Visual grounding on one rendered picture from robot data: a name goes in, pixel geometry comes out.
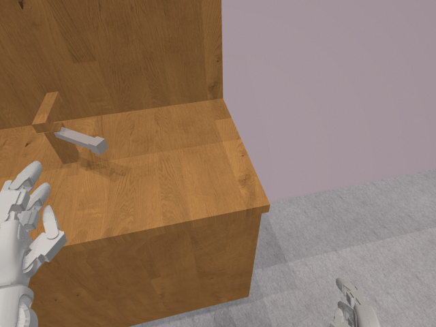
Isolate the counter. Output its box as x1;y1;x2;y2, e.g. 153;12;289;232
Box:
0;0;270;327

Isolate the left robot hand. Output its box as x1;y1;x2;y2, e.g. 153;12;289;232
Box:
0;161;67;287

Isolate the right robot hand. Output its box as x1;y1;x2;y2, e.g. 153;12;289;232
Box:
330;278;381;327

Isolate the robot left forearm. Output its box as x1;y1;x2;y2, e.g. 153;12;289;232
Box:
0;284;38;327

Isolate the tap lever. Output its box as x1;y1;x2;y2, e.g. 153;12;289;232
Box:
54;127;108;155

